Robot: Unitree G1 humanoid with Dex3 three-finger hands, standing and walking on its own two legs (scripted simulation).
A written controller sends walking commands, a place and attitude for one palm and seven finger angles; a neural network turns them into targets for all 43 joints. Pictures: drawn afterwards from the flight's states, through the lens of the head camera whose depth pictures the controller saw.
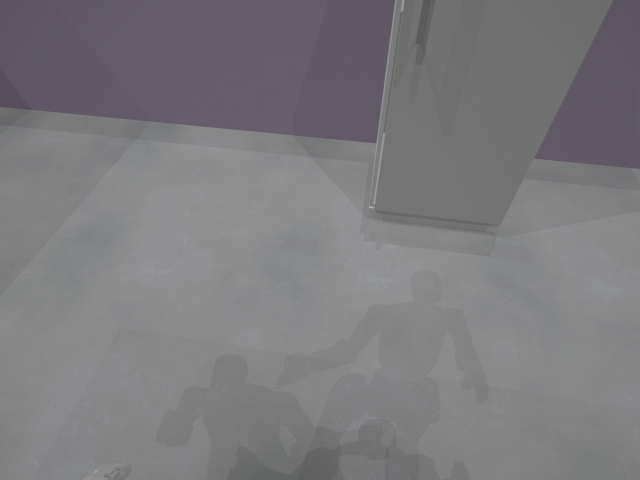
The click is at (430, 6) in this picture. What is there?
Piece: fridge door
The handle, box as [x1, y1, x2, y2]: [415, 0, 430, 43]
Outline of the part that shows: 430,0 422,1 415,43 422,43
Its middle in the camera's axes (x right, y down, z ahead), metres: +0.28 -0.72 +0.96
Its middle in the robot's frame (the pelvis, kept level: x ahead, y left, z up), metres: +1.24 -0.22 +0.25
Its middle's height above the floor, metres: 1.03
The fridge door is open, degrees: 0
